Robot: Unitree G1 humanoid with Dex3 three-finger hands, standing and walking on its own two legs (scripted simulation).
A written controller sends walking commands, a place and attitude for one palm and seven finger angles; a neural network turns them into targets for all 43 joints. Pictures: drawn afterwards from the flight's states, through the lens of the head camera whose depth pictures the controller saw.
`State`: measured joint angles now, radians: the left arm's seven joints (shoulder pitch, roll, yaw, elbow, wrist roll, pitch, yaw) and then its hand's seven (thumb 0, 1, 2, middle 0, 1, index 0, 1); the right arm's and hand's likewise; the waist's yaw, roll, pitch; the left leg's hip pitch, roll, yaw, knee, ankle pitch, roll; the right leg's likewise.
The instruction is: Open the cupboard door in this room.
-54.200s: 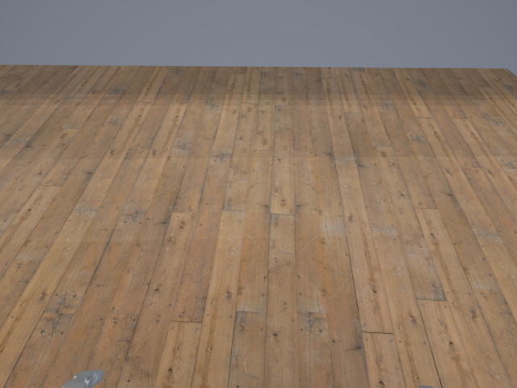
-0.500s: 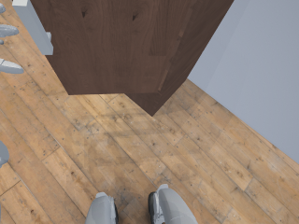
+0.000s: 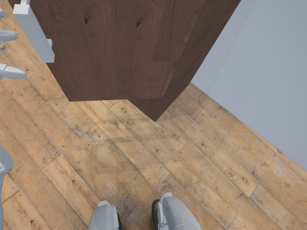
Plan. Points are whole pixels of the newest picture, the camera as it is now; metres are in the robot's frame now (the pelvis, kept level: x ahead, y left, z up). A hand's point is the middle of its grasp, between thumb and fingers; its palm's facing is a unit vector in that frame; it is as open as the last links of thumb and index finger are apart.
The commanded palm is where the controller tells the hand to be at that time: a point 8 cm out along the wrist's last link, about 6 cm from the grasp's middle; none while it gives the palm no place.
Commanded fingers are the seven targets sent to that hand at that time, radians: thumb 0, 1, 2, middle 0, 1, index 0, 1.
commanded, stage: move the hooked fingers beside the handle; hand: left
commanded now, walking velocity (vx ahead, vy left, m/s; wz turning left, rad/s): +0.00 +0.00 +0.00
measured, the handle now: (38, 30) +0.58 +0.21 +0.07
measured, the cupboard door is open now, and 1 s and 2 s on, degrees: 46 46 46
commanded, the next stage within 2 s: slide the fingers in behind the handle in 1.32 s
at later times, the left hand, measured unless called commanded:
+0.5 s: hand (2, 48) +0.52 +0.27 +0.08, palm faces -0.01 -1.00 -0.03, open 14.0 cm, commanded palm +0.51 +0.30 +0.07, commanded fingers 0.00 -0.50 0.30 -0.30 -1.20 -0.30 -1.20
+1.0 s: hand (6, 44) +0.54 +0.27 +0.07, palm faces -0.01 -1.00 +0.00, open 14.0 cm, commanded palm +0.53 +0.30 +0.07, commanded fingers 0.00 -0.50 0.30 -0.30 -1.20 -0.30 -1.20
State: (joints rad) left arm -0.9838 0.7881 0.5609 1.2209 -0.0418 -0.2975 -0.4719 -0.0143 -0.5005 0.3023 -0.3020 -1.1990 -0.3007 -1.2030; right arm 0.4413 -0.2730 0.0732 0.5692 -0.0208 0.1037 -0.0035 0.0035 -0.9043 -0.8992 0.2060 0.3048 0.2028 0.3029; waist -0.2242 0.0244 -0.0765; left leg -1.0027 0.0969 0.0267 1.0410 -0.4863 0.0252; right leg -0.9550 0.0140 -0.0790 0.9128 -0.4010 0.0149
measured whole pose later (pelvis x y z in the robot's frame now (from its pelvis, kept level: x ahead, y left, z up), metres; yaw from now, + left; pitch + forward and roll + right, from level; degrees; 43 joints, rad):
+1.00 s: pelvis -0.01 +0.00 -0.01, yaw +0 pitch +28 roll -6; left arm -1.10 0.83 0.54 1.25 -0.03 -0.28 -0.48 -0.01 -0.50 0.30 -0.30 -1.20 -0.30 -1.20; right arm 0.42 -0.28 0.09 0.59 -0.02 0.09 -0.01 0.00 -0.90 -0.90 0.21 0.30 0.20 0.30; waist -0.25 0.03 -0.07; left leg -1.11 0.09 0.00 1.12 -0.49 0.03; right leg -1.05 0.01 -0.09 0.97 -0.40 0.02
